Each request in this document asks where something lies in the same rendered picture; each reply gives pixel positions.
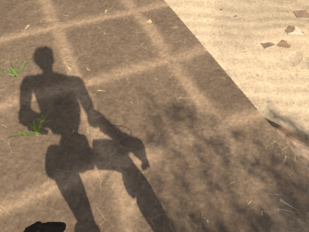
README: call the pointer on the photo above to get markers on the left robot hand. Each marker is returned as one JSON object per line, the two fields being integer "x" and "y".
{"x": 53, "y": 226}

